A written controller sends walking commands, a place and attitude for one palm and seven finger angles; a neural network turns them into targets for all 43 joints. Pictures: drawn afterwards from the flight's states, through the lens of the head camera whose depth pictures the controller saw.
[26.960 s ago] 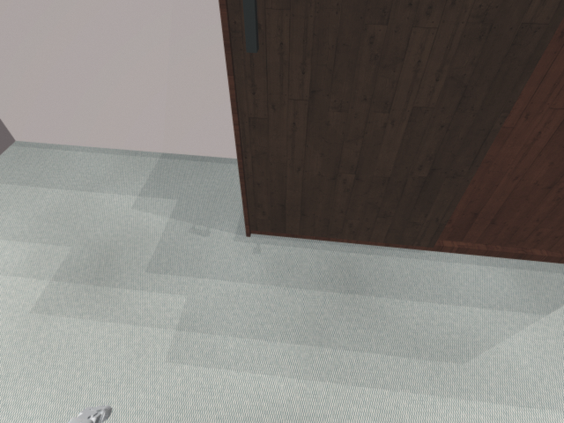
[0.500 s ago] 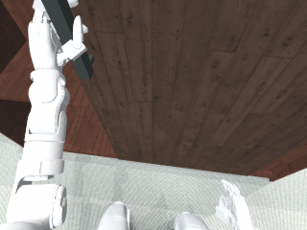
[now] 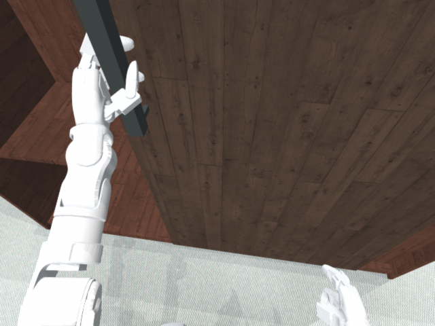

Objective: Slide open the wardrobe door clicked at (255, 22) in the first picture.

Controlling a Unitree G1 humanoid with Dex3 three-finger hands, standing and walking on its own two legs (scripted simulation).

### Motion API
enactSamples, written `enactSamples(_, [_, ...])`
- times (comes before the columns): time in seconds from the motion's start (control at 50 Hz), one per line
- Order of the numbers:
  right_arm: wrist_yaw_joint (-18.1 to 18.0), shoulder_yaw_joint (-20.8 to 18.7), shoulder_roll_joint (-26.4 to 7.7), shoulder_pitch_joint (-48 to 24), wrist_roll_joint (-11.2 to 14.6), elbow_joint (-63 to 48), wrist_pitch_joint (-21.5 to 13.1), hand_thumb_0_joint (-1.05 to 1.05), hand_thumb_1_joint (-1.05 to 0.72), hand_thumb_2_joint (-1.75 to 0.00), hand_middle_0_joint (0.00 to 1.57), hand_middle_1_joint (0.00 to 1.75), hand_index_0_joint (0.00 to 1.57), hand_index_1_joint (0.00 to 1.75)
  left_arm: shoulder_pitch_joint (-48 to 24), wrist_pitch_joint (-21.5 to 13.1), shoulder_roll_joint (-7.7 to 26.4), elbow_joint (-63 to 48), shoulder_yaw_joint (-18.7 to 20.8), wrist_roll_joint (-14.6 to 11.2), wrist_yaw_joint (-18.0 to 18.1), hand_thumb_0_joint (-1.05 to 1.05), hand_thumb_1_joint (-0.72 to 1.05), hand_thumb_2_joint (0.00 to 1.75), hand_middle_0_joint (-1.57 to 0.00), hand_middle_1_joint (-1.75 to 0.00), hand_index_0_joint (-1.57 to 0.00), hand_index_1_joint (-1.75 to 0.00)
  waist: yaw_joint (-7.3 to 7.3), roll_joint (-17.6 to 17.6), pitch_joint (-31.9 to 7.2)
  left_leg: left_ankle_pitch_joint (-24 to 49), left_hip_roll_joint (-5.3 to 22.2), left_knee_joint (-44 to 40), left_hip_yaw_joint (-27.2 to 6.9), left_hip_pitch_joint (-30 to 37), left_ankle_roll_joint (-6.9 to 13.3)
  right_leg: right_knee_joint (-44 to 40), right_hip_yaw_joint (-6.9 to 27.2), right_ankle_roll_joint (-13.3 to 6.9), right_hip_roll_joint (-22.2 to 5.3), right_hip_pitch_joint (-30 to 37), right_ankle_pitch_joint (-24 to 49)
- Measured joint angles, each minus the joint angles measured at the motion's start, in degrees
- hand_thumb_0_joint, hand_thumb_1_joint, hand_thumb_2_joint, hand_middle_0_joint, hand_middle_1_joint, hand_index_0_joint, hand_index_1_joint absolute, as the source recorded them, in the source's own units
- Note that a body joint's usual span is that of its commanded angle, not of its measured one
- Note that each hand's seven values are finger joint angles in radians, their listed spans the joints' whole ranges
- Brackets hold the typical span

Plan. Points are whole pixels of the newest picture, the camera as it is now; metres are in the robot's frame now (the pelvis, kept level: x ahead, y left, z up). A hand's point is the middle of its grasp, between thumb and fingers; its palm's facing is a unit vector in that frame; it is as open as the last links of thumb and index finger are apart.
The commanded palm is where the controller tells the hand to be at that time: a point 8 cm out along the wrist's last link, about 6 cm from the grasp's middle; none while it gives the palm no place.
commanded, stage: loosen the grip on the handle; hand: left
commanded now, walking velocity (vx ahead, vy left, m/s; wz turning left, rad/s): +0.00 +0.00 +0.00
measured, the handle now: (124, 66) +0.45 +0.19 +0.23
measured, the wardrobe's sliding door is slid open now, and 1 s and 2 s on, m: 0.63 0.63 0.63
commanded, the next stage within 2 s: slip the hand off the handle in 0.68 s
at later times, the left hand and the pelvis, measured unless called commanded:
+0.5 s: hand (132, 97) +0.40 +0.17 +0.21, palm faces +0.24 -0.96 -0.13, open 13.9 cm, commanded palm +0.37 +0.22 +0.19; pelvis -0.06 -0.01 -0.01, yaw -1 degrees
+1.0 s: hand (122, 96) +0.40 +0.18 +0.20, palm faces +0.19 -0.98 -0.10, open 14.8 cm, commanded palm +0.38 +0.25 +0.19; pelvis -0.02 +0.01 +0.00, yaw -2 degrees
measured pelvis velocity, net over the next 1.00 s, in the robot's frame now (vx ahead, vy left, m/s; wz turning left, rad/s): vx -0.02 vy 0.01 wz -0.04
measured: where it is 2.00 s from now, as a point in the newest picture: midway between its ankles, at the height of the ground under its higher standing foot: outside the picture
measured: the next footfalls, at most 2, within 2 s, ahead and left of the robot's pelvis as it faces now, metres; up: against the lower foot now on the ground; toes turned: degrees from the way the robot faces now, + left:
none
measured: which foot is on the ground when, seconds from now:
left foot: down 0.00-1.00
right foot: down 0.00-1.00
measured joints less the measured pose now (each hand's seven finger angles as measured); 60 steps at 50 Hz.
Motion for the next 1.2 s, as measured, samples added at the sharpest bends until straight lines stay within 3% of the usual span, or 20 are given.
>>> enactSamples(0.1, [-1.2, 0.0, -0.2, 0.3, 0.1, 0.6, 1.3, 0.01, -0.91, -0.9, 0.2, 0.3, 0.2, 0.3, -0.5, 0.4, 0.1, 3.3, 0.1, -0.3, 0.2, -0.25, 0.7, 0.78, -0.46, -1.4, -0.21, -1.32, -1.08, -0.2, -2.0, 0.4, -0.7, -0.3, -0.1, -0.3, 0.2, 1.0, -0.1, 0.2, -0.7, -0.8, -0.3])
enactSamples(0.12, [-0.8, -0.6, 0.1, 0.1, -0.3, 1.2, 0.8, 0.01, -0.91, -0.9, 0.2, 0.3, 0.2, 0.3, -1.9, 0.1, 0.7, 5.1, 0.9, 1.5, -1.5, -0.25, 0.69, 0.78, -0.46, -1.4, -0.21, -1.33, -0.55, -0.4, -1.5, 0.6, -0.5, -0.6, 0.5, 0.2, 0.3, 0.8, 0.4, 0.2, -0.5, -0.6, 0.0])
enactSamples(0.16, [0.3, -1.6, 0.9, 1.4, -0.6, 3.1, -2.4, 0.01, -0.91, -0.9, 0.2, 0.3, 0.2, 0.3, -5.6, -1.8, 0.9, 11.6, 1.1, 3.1, -4.6, -0.25, 0.64, 0.76, -0.46, -1.4, -0.24, -1.34, -0.19, -2.3, -3.4, 2.6, -1.4, -2.9, 0.7, -0.4, -0.2, 1.7, 0.6, -0.3, -1.3, -2.7, 0.9])
enactSamples(0.22, [1.4, -1.8, 0.4, 4.3, -0.9, 3.8, -5.8, 0.01, -0.91, -0.9, 0.2, 0.3, 0.2, 0.3, -7.4, 0.3, -1.1, 18.0, 4.4, 0.4, -6.5, -0.2, 0.56, 0.72, -0.46, -1.4, -0.3, -1.36, -1.25, -2.2, -6.4, 4.7, -2.2, -5.0, -0.3, -0.6, 0.3, 0.6, 0.7, -0.5, -1.6, -2.8, 2.1])
enactSamples(0.34, [3.0, -1.9, -0.5, 7.4, -1.2, 3.8, -7.0, 0.01, -0.91, -0.9, 0.2, 0.3, 0.2, 0.3, -10.0, -3.6, 1.4, 28.1, 6.9, 3.1, -1.0, -0.08, 0.24, 0.57, -0.45, -1.4, -0.23, -1.27, -5.11, -1.4, -8.3, 4.8, -1.2, -2.1, 0.2, -3.7, 0.5, 2.0, 1.4, -0.3, -0.8, -5.6, 2.7])
enactSamples(0.46, [2.5, -2.4, -2.0, 12.5, -1.0, 6.1, -6.7, 0.01, -0.91, -0.9, 0.2, 0.3, 0.2, 0.3, -12.1, -10.1, 4.4, 34.0, 7.5, 4.1, -0.2, -0.02, -0.21, 0.36, -0.43, -1.37, -0.13, -1.2, -6.43, -1.4, -7.7, 4.6, -1.0, 0.1, 0.1, -6.7, 0.9, 4.0, 2.1, -0.6, -0.2, -8.9, 3.2])
enactSamples(0.56, [1.6, -2.4, -2.8, 15.3, -1.1, 8.7, -6.4, 0.02, -0.91, -0.9, 0.2, 0.3, 0.2, 0.3, -11.5, -14.5, 6.1, 35.1, 8.3, 3.4, -1.4, -0.01, -0.42, 0.26, -0.38, -1.31, -0.14, -1.18, -6.1, -1.6, -7.6, 4.0, -2.1, 1.0, -1.5, -8.0, 1.4, 4.3, 3.5, -0.5, 0.7, -10.4, 3.6])
enactSamples(0.66, [0.9, -2.4, -2.6, 16.2, -1.0, 9.1, -6.7, 0.02, -0.91, -0.9, 0.2, 0.3, 0.2, 0.3, -9.5, -15.8, 6.0, 32.4, 8.1, 1.8, -1.9, -0.01, -0.51, 0.22, -0.33, -1.24, -0.18, -1.17, -5.93, -1.8, -7.8, 3.2, -2.5, 1.5, -2.4, -8.0, 1.4, 3.9, 4.2, -0.4, 1.2, -10.3, 3.5])
enactSamples(0.8, [0.5, -1.9, -1.9, 13.3, -1.3, 7.7, -7.4, 0.02, -0.91, -0.9, 0.2, 0.3, 0.2, 0.3, -6.2, -14.3, 3.6, 26.2, 6.2, 1.9, -1.5, -0.01, -0.54, 0.2, -0.33, -1.24, -0.19, -1.13, -4.84, -1.5, -8.2, 2.4, -3.1, 1.3, -2.8, -7.0, 1.4, 3.0, 3.9, 0.2, 0.7, -8.7, 2.6])
enactSamples(0.96, [0.3, -0.6, -0.6, 7.5, -1.4, 4.0, -6.1, 0.02, -0.91, -0.9, 0.2, 0.3, 0.2, 0.3, -3.9, -12.2, 2.1, 22.1, 5.7, 1.6, -3.6, -0.01, -0.55, 0.2, -0.36, -1.23, -0.23, -1.13, -3.37, -1.4, -9.2, 1.3, -3.6, 1.3, -2.8, -6.1, 1.8, 2.7, 3.8, 0.7, 0.2, -7.5, 1.6])
enactSamples(1.2, [-0.2, 0.4, 0.1, 6.6, -1.0, 2.0, -4.1, 0.01, -0.9, -0.9, 0.2, 0.3, 0.2, 0.3, -2.7, -9.9, 5.0, 21.5, 8.9, 0.5, -6.4, -0.01, -0.55, 0.2, -0.35, -1.2, -0.26, -1.15, -2.12, -1.3, -9.8, 0.0, -3.7, 2.3, -3.7, -6.5, 1.8, 2.8, 2.9, 0.7, 0.1, -7.2, 0.4])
